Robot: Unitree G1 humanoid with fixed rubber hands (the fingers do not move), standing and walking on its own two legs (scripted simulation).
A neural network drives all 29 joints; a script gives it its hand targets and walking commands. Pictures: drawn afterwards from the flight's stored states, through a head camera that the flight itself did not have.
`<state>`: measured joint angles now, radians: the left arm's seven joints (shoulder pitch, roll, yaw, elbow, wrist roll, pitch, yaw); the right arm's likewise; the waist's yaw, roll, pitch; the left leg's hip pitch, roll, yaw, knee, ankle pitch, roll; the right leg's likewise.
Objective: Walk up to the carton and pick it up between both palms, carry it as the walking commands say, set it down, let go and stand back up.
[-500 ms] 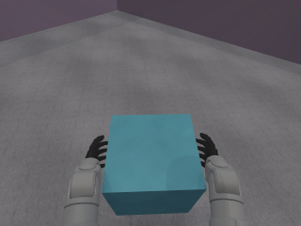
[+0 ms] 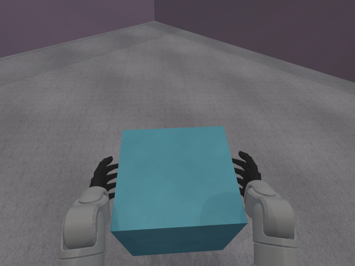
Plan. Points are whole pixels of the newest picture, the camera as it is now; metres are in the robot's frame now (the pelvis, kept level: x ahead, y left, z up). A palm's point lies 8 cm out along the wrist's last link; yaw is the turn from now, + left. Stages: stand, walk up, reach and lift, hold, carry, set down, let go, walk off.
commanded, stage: carry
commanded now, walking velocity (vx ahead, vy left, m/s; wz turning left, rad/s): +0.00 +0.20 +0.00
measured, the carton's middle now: (176, 194) +0.30 +0.01 +0.03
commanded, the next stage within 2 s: none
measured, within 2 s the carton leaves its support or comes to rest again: neither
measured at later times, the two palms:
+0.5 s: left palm (26, 232) +0.17 +0.27 +0.09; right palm (209, 222) +0.19 -0.04 +0.11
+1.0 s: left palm out of the picture +0.14 +0.40 +0.10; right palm (133, 236) +0.17 +0.09 +0.11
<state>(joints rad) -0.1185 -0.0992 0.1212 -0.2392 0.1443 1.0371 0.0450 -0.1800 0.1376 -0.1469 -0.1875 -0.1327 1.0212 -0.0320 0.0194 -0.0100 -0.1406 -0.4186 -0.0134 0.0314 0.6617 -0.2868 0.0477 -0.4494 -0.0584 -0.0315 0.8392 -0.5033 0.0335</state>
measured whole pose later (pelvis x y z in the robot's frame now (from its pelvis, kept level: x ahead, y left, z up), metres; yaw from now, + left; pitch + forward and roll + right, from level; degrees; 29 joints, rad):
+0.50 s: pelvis -0.04 +0.10 +0.00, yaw +1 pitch +3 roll -1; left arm 0.00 -0.13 0.10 -0.45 0.06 1.27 0.12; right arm -0.04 0.13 -0.12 -0.41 -0.04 1.25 -0.10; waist 0.02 -0.03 -0.22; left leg -0.45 0.04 0.12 0.62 -0.23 0.05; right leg -0.54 -0.09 -0.10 1.02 -0.48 0.02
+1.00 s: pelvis -0.08 +0.23 +0.00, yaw +2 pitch +4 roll +2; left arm 0.02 -0.13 0.08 -0.52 0.06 1.22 0.11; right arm -0.04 0.13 -0.11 -0.50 -0.03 1.23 -0.10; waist 0.01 -0.03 -0.16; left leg -0.41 0.04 0.09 0.57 -0.23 -0.01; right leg -0.44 -0.23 -0.10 0.66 -0.28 0.09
